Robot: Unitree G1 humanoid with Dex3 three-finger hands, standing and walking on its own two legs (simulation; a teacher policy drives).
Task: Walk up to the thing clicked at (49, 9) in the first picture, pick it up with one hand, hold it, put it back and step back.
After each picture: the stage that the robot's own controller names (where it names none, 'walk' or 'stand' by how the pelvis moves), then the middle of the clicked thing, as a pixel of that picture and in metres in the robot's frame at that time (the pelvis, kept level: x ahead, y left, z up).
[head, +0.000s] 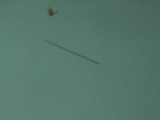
stand; (50, 11) +2.08 +0.52 -0.72
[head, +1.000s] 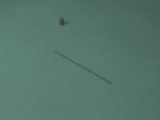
walk; (61, 21) +1.94 +0.26 -0.69
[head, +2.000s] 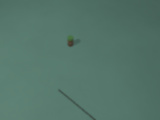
walk; (70, 41) +1.29 +0.12 -0.71
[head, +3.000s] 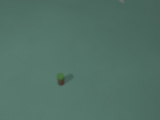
walk; (60, 79) +0.81 +0.18 -0.71
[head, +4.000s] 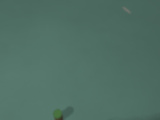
walk; (58, 116) +0.48 +0.19 -0.71
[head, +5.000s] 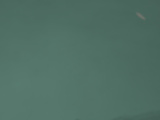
stand; out of the picture +0.39 +0.19 -0.72
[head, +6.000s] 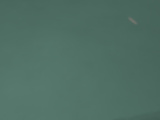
stand; out of the picture +0.37 +0.21 -0.72
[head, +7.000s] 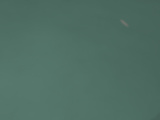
walk; out of the picture +0.40 +0.19 -0.70
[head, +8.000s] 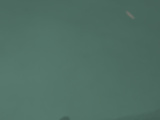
walk; out of the picture +0.38 +0.19 -0.70
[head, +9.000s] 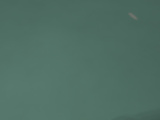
stand; out of the picture +0.38 +0.24 -0.72
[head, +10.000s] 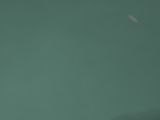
stand; out of the picture +0.36 +0.24 -0.73
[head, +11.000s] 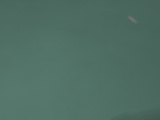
stand; out of the picture +0.35 +0.25 -0.73
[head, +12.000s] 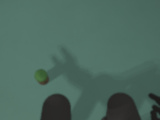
go down; (42, 77) +0.42 +0.22 -0.44
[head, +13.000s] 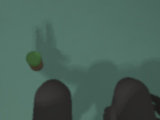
go down; (35, 61) +0.45 +0.23 -0.31
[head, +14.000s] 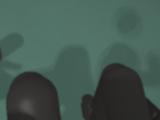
close in; out of the picture +0.43 +0.26 -0.24
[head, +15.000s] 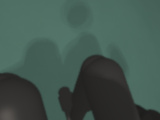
close; out of the picture +0.43 +0.29 -0.22
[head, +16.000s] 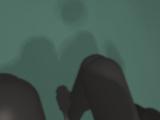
close; out of the picture +0.42 +0.29 -0.22
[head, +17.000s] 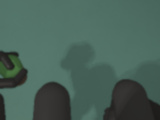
lift; (13, 72) +0.35 +0.26 -0.08
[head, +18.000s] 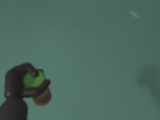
hold; (38, 88) +0.33 +0.18 +0.03
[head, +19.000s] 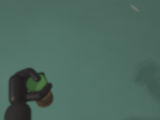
hold; (41, 91) +0.33 +0.17 -0.01
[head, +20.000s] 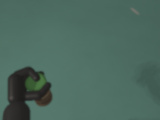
hold; (40, 90) +0.33 +0.18 +0.00
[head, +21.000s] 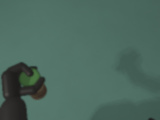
crouch; (34, 84) +0.35 +0.19 -0.07
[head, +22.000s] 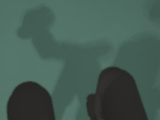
lower; out of the picture +0.49 +0.28 -0.12
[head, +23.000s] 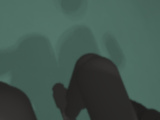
lower; out of the picture +0.44 +0.30 -0.23
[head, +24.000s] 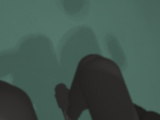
lower; out of the picture +0.44 +0.30 -0.23
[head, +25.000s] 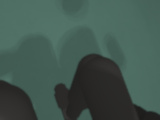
lower; out of the picture +0.44 +0.30 -0.23
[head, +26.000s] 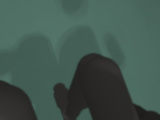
lower; out of the picture +0.44 +0.30 -0.23
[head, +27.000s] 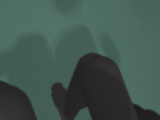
open; out of the picture +0.44 +0.30 -0.23
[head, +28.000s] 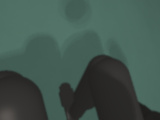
rise; out of the picture +0.43 +0.29 -0.24
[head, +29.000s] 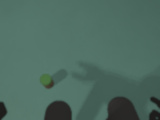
walk; (47, 81) +0.44 +0.22 -0.49
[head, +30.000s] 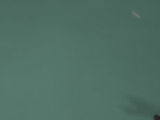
stand; out of the picture +0.38 +0.21 -0.66
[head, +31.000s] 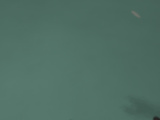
stand; out of the picture +0.39 +0.22 -0.67
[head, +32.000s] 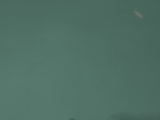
stand; out of the picture +0.39 +0.22 -0.69
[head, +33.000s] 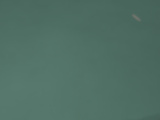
stand; out of the picture +0.39 +0.22 -0.72
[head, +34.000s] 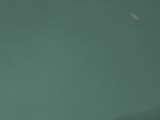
stand; out of the picture +0.36 +0.23 -0.73
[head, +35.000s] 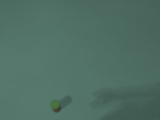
walk; (56, 106) +0.43 +0.19 -0.70
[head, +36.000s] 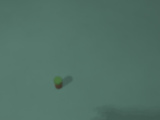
walk; (58, 82) +0.64 +0.19 -0.71
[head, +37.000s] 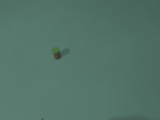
walk; (56, 53) +0.93 +0.30 -0.69
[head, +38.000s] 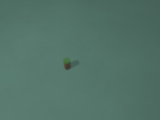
stand; (67, 63) +0.99 +0.19 -0.72
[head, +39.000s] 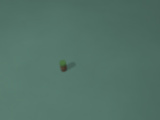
stand; (63, 66) +1.01 +0.23 -0.73
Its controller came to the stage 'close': yes
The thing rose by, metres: 0.69
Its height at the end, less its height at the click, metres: +0.00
